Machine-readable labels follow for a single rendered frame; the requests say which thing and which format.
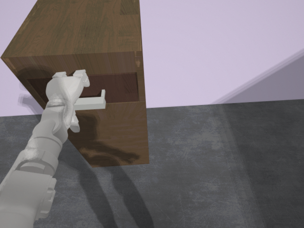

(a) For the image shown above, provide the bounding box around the cabinet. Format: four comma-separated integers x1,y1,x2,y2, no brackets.
0,0,149,168

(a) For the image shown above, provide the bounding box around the left robot hand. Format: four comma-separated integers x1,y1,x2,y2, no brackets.
46,69,90,133

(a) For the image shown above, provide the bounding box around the robot left upper arm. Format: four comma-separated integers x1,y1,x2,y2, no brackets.
0,170,57,228

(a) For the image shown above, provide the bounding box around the drawer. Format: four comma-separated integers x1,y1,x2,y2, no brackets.
27,72,138,104

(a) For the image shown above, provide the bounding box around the handle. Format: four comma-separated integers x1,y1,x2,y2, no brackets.
73,89,106,110

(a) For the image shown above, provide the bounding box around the left robot forearm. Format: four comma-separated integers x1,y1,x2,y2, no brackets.
0,99,74,196

